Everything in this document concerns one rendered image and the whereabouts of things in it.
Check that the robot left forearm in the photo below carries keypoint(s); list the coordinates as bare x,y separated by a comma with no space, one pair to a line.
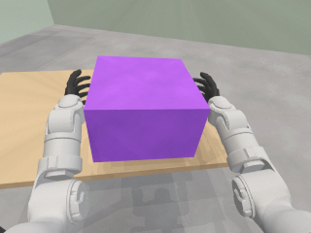
62,143

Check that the carton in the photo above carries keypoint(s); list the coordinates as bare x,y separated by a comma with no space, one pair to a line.
143,108

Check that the right robot hand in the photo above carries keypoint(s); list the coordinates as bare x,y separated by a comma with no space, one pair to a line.
209,88

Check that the robot right forearm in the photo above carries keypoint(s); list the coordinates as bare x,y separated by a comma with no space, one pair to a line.
244,155

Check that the left robot hand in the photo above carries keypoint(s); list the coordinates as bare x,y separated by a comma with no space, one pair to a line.
72,86

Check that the robot right upper arm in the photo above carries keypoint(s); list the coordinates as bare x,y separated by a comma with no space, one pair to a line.
262,196

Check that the table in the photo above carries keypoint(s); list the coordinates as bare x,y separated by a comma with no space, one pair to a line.
26,100

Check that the robot left upper arm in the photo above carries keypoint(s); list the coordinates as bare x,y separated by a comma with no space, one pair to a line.
55,207

